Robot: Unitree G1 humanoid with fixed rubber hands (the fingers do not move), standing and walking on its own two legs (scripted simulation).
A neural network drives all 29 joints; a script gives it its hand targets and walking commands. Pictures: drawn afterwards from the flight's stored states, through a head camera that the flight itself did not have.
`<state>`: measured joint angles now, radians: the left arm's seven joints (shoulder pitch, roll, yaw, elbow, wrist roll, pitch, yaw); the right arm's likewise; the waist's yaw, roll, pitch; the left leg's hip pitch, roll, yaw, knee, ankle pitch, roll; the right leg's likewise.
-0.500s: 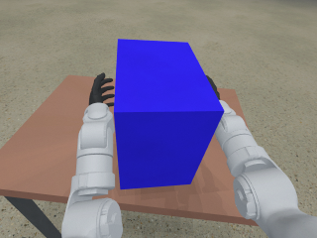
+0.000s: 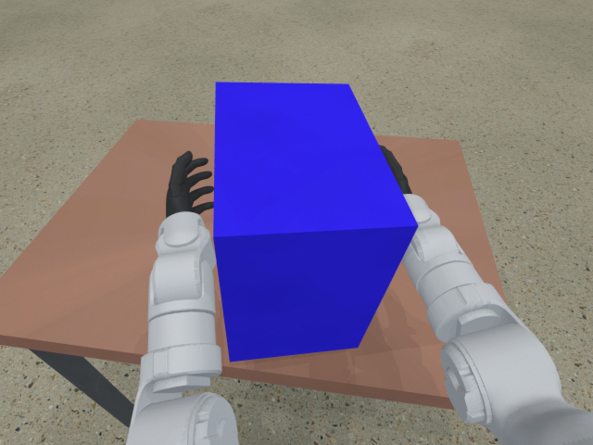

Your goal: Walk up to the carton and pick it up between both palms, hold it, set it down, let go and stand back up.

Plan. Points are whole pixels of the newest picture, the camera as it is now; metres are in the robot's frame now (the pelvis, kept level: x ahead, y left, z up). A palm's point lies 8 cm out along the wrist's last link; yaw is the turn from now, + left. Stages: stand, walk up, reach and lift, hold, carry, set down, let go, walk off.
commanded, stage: set down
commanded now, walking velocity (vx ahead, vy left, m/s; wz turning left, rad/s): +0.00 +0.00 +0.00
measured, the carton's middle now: (290, 221) +0.41 +0.05 +0.10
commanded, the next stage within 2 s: none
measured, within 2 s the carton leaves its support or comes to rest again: neither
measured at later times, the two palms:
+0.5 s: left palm (188, 223) +0.37 +0.19 +0.13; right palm (391, 208) +0.43 -0.09 +0.11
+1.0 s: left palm (178, 243) +0.36 +0.20 +0.10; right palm (378, 211) +0.43 -0.07 +0.10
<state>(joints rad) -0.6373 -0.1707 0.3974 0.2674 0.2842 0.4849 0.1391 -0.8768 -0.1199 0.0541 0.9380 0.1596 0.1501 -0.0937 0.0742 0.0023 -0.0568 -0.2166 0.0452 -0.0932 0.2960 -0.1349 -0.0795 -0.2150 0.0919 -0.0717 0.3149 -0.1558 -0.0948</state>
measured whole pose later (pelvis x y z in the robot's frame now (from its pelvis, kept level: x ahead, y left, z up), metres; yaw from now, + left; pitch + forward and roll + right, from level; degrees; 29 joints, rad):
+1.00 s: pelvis -0.01 +0.01 +0.00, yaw +0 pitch +8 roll +1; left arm -0.62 -0.19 0.44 0.41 0.33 0.30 0.13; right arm -0.89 -0.05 -0.26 1.08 -0.13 -0.04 0.02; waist 0.11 -0.04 -0.09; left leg -0.32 0.04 -0.06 0.27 -0.10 -0.07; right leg -0.32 0.07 -0.10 0.29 -0.12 -0.10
